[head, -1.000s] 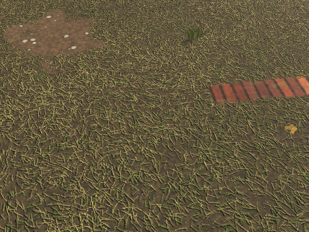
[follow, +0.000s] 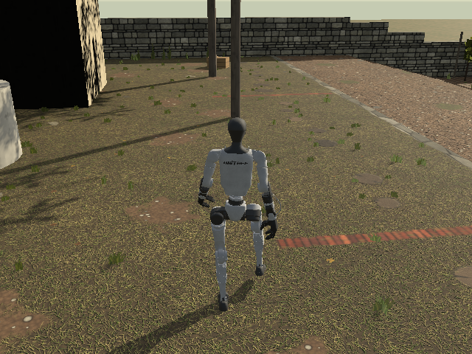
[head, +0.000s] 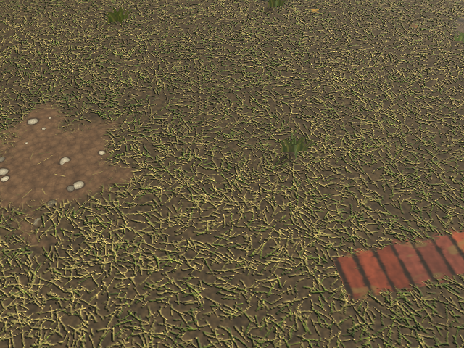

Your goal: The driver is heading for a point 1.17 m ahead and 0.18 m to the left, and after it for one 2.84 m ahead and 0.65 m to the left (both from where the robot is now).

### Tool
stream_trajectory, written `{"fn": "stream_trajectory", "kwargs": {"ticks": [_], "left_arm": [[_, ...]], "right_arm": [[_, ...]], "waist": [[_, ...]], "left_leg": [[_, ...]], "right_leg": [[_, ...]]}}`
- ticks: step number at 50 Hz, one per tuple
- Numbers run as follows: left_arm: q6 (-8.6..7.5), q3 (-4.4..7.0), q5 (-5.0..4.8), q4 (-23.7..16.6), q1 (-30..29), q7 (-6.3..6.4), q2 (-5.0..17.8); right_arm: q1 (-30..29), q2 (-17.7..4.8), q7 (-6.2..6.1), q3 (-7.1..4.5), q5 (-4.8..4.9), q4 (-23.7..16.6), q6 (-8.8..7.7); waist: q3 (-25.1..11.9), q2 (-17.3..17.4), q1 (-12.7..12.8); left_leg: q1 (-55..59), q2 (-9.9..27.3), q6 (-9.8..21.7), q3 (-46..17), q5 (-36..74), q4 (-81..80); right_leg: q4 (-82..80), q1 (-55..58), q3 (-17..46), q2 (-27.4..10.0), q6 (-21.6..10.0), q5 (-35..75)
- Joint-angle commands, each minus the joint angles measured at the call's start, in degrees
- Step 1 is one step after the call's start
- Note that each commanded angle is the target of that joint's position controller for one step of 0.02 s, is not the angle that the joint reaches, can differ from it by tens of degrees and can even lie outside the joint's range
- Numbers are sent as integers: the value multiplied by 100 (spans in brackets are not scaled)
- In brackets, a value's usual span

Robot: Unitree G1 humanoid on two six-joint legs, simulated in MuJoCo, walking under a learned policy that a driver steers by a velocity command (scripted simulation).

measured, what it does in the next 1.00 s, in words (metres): walks ahead: right foot, then left foot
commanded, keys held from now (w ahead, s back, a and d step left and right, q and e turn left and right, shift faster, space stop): w+shift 0.52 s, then s+shift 0.40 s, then w+shift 0.08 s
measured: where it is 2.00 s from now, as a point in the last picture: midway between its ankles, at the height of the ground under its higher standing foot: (175, 184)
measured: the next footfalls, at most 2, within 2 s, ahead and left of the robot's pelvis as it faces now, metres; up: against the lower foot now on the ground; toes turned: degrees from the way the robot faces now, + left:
right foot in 0.20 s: +0.44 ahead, -0.13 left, +0.00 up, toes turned -2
left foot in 0.68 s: +0.90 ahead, +0.07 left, +0.00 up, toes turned +1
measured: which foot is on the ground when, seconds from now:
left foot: down 0.00-0.22, up 0.24-0.66, down 0.68-1.00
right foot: up 0.00-0.18, down 0.20-0.70, up 0.72-1.00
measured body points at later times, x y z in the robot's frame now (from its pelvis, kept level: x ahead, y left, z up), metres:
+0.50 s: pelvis +0.46 -0.05 +0.00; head +0.46 -0.05 +0.45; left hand +0.40 +0.19 -0.14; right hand +0.66 -0.29 -0.08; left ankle +0.62 +0.13 -0.65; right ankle +0.40 -0.13 -0.74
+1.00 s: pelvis +0.71 -0.01 -0.01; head +0.74 +0.00 +0.44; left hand +0.84 +0.26 -0.14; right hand +0.81 -0.28 -0.13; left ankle +0.86 +0.07 -0.74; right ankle +0.73 -0.16 -0.65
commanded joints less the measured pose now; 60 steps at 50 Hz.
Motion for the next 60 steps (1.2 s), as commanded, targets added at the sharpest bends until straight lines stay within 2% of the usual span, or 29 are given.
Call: {"fn": "stream_trajectory", "kwargs": {"ticks": [1, 5, 7, 10, 11, 12, 13, 14, 15, 16, 20, 24, 30, 32, 34, 35, 36, 37, 39, 41, 46, 47, 50, 54, 55, 56, 57, 59, 60], "left_arm": [[-116, -11, -23, -387, -540, -82, 163], [-202, -12, -143, -729, -1377, -306, 199], [-226, 70, -157, -833, -1274, -383, 382], [-93, 409, -267, -333, 1217, -244, 1101], [3, 511, -165, 12, 2540, -134, 1604], [-54, 564, -69, 145, 2786, -223, 1700], [-73, 430, 9, 275, 2712, -210, 1025], [-89, 351, 66, 268, 2342, -193, 711], [-141, 315, 125, 277, 1899, -251, 632], [-203, 270, 169, 264, 1522, -290, 470], [-208, 185, 4, 440, 1187, -306, 293], [-228, 211, 25, 578, 1657, -153, 532], [-44, 175, -41, 967, 2685, 45, 752], [72, 209, 36, 992, 2625, 90, 895], [202, 242, 129, 829, 1937, 89, 1052], [189, 172, 223, 581, 1883, 97, 750], [165, -130, 21, 1028, 3806, -23, -435], [111, -66, -85, 1276, 4032, -103, 133], [259, 73, -80, 769, 2303, -8, 610], [544, 157, 35, 570, 1756, 148, 637], [936, 242, 35, 437, 1818, 449, 501], [980, 293, 13, 480, 1942, 459, 578], [904, 295, 153, 519, 2255, 298, 550], [791, 343, 177, 817, 2652, 143, 725], [783, 299, 235, 1107, 3109, 120, 549], [707, 211, 289, 1377, 3426, 57, 228], [523, 58, 236, 932, 2411, 42, 44], [180, 394, 200, 361, 1514, 21, 1181], [36, 363, 151, 291, 1196, 52, 1011]], "right_arm": [[-364, -762, -133, -67, 84, -507, -181], [136, -962, -216, -84, 111, -384, -11], [104, -1112, -223, -119, 20, -402, 107], [-319, -1299, -215, -161, -267, -477, 318], [-350, -924, -218, -34, -329, -724, 274], [659, 172, -52, 232, -1, -665, 35], [109, -622, -44, 73, 271, -714, -166], [-875, -916, -54, -1, 453, -1052, -233], [-1398, -768, -85, 53, 349, -1268, -261], [-1535, -669, -99, 24, 220, -1322, -227], [-1253, -362, -89, 54, 133, -1307, 118], [-2421, -537, -131, 56, -18, -1703, 94], [-3623, -422, 189, 74, -44, -2155, -210], [-3021, -735, 206, -70, -71, -2031, -223], [-1021, -1097, 153, -243, -92, -1414, -216], [-197, -1557, 62, -289, -269, -1147, -157], [-407, -1472, 100, -154, -542, -1148, -172], [-484, -1025, 175, -99, -393, -1235, -106], [-1855, -657, 80, -27, -44, -1367, 82], [-2104, -810, -63, -23, -179, -1346, 176], [-2392, -1193, -248, -96, -282, -1405, 522], [-2499, -1125, -291, -52, -288, -1453, 576], [-2828, -1251, -334, -150, 57, -1377, 613], [-2756, -1330, -364, -284, 186, -1379, 539], [-3029, -1128, -363, -260, 217, -1519, 565], [-3156, -707, -341, -195, 236, -1646, 624], [-2776, 204, -210, 29, 333, -1679, 637], [-2642, -697, -88, -182, 274, -1826, 442], [-2679, -1007, -120, -295, 213, -1788, 389]], "waist": [[979, 157, 172], [1275, 216, -57], [1028, 489, 153], [-579, 1200, 1586], [-1623, 399, 1843], [-2757, -2080, 1069], [-2303, -1468, 1312], [-1211, -968, 1277], [-591, 204, 1021], [-312, 467, 702], [445, 79, 60], [960, 156, 392], [1096, 29, 877], [529, -397, 518], [-484, -589, -654], [-1428, 199, -739], [-2828, 2201, 204], [-3807, 1446, -76], [-2038, 192, 219], [-1000, 317, 375], [-1037, 626, 635], [-1189, 555, 743], [-912, 1648, 1016], [-388, 1623, 1146], [5, 1055, 1344], [607, -237, 1399], [859, -1691, 616], [1160, -984, 266], [1143, -589, 155]], "left_leg": [[-1467, 1288, 799, -717, 951, -1473], [140, 1665, 707, -541, 1569, -1466], [952, 1853, 612, -467, 3615, -862], [873, 1762, 371, -206, 6828, 2286], [-955, 1420, 320, -245, 4867, 4497], [-3249, 75, 2, -898, -460, 6780], [-3926, 405, 349, -1478, -650, 7023], [-4287, 659, 453, -1254, -534, 7048], [-4135, 887, 466, -1155, -267, 6657], [-3864, 1123, 447, -1148, 22, 6199], [-3662, 1588, 179, -984, 250, 5431], [-4268, 1592, -140, -636, 1857, 3819], [-2876, 662, -53, 38, 3788, 1019], [-2261, 275, 45, 8, 3411, 872], [-432, 362, 234, -139, 3837, 740], [1322, 1508, 437, -1050, 6917, 1512], [3329, 3392, 2010, -3282, 9631, 2017], [3218, 3191, 2119, -3577, 8985, 1609], [1105, 2498, 1506, -2300, 6373, 980], [-787, 2230, 1332, -1819, 6207, 535], [-1884, 2225, 1510, -1353, 5465, 103], [-2081, 2133, 1415, -1294, 3398, -124], [-3055, 1440, 645, -933, -1610, -1099], [-2975, 1702, 275, -1094, -2051, -1217], [-3193, 1469, 29, -855, -1957, -600], [-4139, 913, -226, -489, -1923, 1309], [-5331, 377, -151, -409, -1251, 4193], [-6653, 370, 142, -1956, 370, 4688], [-6534, 431, 115, -2074, 1031, 4649]], "right_leg": [[-1481, 967, -304, 145, 87, 1323], [-2947, 843, -399, 453, 13, 1183], [-3138, 1083, -592, 778, -149, 502], [-2707, 3876, -768, 1205, -584, -501], [-2255, 6207, 816, 4, -785, -1515], [-3690, 8165, 4333, -1222, -1895, -4399], [-4580, 7961, 4924, -997, -1470, -4923], [-4488, 7124, 3757, -859, -1215, -3984], [-4626, 5986, 3049, -654, -1108, -2897], [-4679, 5129, 2478, -436, -1086, -2356], [-5239, 3573, 1395, -90, -1082, -1987], [-5520, 3443, 575, 155, -978, -837], [-5102, 4209, -109, 281, -477, 1216], [-4311, 4991, 0, 196, -261, 2327], [-2146, 4941, -227, 444, 162, 3021], [-111, 3818, -316, 953, 434, 600], [2797, 2119, 508, 1900, 826, -4278], [3075, 2074, 1499, 1585, 763, -4096], [1989, 1747, 685, 894, 762, -3551], [1685, 2250, 396, 838, 808, -3386], [1898, 2480, 211, 1213, 837, -3007], [1942, 2580, 217, 1106, 803, -2599], [340, 3492, -604, 1011, 701, -2082], [-1851, 4457, -1011, 915, 132, -2605], [-3026, 4720, -1145, 896, -98, -2358], [-4104, 4998, -591, 753, -283, -2727], [-3818, 4402, 1288, -467, -243, -3786], [-5537, 3789, 3526, -1666, -931, -5604], [-5445, 4004, 2950, -1470, -576, -4692]]}}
